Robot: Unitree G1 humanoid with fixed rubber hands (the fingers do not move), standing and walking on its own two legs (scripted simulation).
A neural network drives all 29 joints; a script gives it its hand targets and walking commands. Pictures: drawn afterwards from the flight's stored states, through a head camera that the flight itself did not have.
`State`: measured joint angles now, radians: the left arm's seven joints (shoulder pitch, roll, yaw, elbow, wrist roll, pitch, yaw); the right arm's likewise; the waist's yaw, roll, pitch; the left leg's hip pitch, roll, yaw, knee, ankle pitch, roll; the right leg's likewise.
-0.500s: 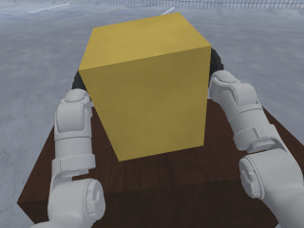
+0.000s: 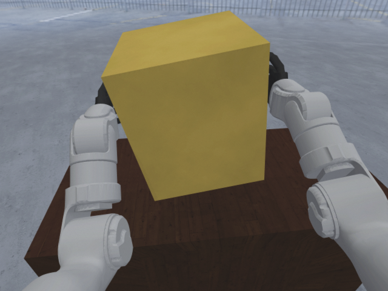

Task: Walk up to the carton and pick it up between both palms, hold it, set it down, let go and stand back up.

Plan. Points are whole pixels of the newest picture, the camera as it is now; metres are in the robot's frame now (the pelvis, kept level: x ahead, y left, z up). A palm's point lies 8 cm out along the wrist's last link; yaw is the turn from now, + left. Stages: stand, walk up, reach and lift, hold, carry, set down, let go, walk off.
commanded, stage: hold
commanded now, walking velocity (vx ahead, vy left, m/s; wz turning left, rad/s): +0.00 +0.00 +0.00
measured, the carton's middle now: (192, 104) +0.42 +0.00 +0.25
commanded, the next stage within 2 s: none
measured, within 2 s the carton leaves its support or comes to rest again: neither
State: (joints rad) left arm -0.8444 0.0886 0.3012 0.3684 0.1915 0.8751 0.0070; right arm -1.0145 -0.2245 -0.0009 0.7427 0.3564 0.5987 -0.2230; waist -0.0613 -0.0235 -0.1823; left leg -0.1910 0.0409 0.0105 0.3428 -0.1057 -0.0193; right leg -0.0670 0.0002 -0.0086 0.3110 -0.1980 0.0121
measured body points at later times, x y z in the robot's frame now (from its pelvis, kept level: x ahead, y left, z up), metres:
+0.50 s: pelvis +0.01 +0.00 +0.00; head -0.08 +0.02 +0.44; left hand +0.38 +0.17 +0.26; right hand +0.39 -0.16 +0.29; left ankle +0.05 +0.13 -0.75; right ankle -0.02 -0.13 -0.75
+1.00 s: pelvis +0.01 -0.01 +0.00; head -0.09 +0.01 +0.44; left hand +0.38 +0.17 +0.27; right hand +0.39 -0.16 +0.30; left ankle +0.05 +0.13 -0.75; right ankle -0.02 -0.13 -0.75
